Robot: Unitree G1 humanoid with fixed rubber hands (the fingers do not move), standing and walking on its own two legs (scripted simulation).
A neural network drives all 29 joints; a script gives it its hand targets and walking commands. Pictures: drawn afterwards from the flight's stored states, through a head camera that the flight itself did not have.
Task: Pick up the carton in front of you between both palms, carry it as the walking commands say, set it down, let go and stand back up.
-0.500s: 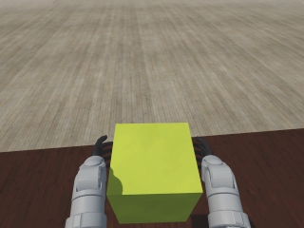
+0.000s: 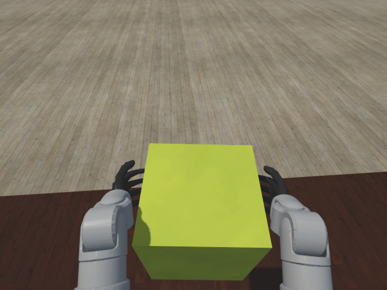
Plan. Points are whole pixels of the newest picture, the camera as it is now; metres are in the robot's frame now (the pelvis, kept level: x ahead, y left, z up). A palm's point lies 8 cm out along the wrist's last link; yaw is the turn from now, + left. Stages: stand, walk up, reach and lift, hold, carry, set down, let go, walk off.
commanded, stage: carry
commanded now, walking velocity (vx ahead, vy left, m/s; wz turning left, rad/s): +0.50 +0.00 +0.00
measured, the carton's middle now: (198, 216) +0.29 -0.01 +0.02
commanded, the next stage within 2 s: none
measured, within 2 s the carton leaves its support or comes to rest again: neither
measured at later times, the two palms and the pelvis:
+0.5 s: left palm (123, 113) +0.57 +0.19 +0.10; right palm (232, 117) +0.54 -0.11 +0.10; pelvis +0.28 +0.06 +0.02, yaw -2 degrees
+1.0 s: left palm (142, 57) +0.93 +0.18 +0.10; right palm (217, 57) +0.95 -0.12 +0.10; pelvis +0.59 +0.01 +0.00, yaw +1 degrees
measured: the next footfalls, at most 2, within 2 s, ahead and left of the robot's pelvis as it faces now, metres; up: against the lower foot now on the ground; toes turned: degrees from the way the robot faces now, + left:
left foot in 0.26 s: +0.28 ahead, +0.13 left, +0.00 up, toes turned +11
right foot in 0.70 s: +0.61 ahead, -0.05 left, +0.00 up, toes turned -10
